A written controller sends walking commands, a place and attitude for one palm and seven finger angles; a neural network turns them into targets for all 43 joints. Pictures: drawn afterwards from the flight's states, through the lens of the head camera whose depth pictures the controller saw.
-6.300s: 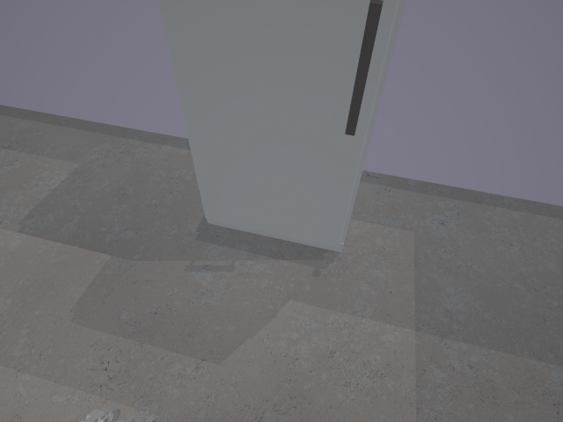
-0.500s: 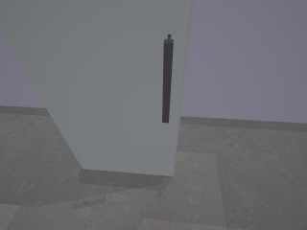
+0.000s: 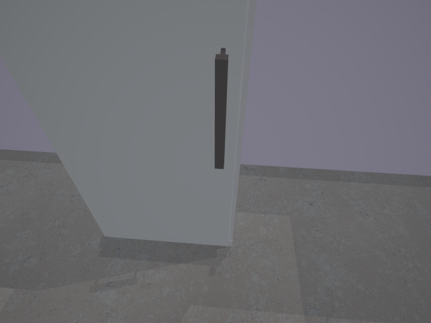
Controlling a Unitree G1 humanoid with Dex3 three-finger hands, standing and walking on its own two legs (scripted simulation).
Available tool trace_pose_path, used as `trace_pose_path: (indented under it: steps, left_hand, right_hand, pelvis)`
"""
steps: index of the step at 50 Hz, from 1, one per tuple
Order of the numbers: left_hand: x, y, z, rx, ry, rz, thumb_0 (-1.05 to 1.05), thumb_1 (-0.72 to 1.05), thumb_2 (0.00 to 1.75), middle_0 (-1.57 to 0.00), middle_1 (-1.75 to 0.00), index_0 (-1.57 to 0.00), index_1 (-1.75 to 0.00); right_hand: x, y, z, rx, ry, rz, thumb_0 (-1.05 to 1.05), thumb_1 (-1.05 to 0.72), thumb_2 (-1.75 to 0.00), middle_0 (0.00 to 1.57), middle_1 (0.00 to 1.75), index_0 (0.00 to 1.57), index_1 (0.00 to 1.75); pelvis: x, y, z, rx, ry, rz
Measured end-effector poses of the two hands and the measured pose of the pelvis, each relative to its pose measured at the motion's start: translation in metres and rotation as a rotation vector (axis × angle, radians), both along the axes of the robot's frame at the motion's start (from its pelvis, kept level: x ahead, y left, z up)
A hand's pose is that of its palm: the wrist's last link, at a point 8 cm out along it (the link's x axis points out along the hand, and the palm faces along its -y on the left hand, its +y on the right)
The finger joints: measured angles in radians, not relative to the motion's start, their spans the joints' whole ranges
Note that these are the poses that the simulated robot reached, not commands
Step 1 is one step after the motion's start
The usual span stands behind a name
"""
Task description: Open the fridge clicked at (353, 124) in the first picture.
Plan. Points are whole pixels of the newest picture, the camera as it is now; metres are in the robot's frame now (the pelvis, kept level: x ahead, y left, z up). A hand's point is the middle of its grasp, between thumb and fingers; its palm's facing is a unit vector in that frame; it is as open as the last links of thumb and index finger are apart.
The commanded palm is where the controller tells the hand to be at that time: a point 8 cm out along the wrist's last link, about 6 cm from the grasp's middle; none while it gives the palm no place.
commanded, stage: look again from close up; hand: right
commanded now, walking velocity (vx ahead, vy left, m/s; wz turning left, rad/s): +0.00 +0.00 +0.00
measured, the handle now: (221, 115) +0.59 +0.01 +0.09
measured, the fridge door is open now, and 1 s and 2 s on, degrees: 0 0 0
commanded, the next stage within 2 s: shuffle to correct the standing spot in 1.98 s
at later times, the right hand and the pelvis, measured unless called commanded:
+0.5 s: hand out of the picture -0.14 -0.16 -0.19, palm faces +0.11 +0.99 -0.13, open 7.4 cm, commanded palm none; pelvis -0.06 -0.02 -0.01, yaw -1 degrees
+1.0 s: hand out of the picture -0.05 -0.22 -0.17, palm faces -0.09 +0.97 -0.22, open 7.4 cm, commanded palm none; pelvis -0.11 -0.05 +0.01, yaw +6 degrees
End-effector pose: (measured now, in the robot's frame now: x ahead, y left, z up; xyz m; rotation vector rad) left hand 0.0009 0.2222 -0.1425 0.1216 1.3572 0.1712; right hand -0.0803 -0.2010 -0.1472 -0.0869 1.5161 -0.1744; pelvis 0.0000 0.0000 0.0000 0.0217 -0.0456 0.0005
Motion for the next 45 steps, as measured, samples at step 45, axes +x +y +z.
trace_pose_path:
  steps: [45]
  left_hand:
    - [-0.204, -0.084, 0.010, -0.024, 0.151, 0.189, 0.01, 0.91, 0.89, -0.20, -0.30, -0.20, -0.30]
  right_hand:
    - [0.067, -0.088, 0.018, -0.069, -0.306, 0.182, 0.00, -0.91, -0.90, 0.19, 0.29, 0.20, 0.29]
  pelvis:
    - [-0.105, -0.052, 0.007, -0.003, 0.061, 0.078]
